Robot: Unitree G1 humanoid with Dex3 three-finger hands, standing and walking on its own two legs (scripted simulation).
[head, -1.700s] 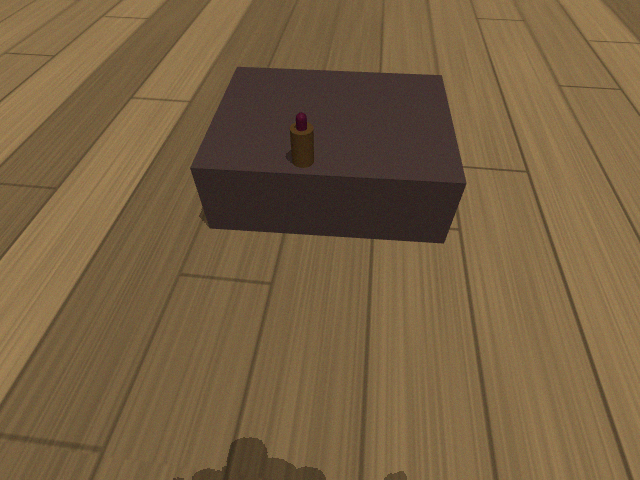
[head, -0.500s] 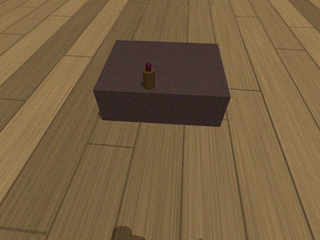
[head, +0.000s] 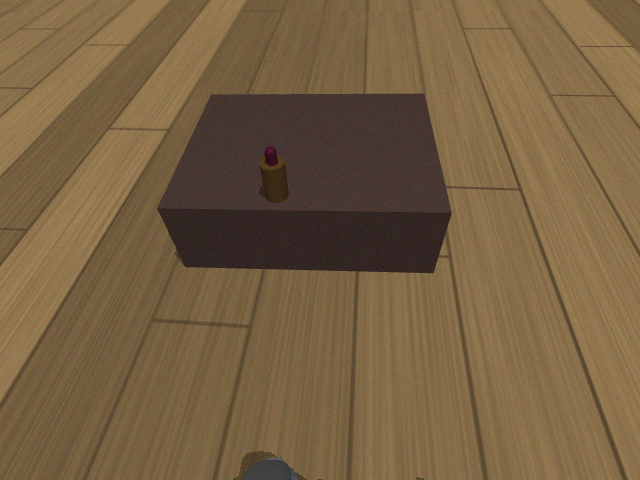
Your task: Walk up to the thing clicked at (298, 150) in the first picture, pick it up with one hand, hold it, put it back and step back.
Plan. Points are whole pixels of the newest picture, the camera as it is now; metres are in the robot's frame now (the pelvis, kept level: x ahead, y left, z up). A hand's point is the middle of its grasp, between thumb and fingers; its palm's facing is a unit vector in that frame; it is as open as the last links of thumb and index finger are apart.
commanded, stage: walk up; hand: left
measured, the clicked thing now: (273, 172) +1.08 +0.22 -0.35
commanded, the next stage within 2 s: none
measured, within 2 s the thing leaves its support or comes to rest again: neither
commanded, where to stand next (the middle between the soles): +0.68 +0.02 m, yaw -3 degrees
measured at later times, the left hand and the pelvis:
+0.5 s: hand (169, 360) +0.32 +0.29 -0.13, palm faces -0.13 -0.90 -0.41, open 7.4 cm; pelvis +0.22 +0.01 -0.01, yaw -3 degrees
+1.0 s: hand (182, 302) +0.46 +0.31 -0.17, palm faces -0.07 -0.92 -0.38, open 7.4 cm; pelvis +0.42 +0.03 -0.02, yaw -2 degrees
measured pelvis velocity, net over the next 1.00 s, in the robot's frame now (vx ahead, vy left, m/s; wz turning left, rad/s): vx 0.42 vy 0.03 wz -0.04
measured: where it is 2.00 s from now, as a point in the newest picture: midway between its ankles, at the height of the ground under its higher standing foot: (332, 352)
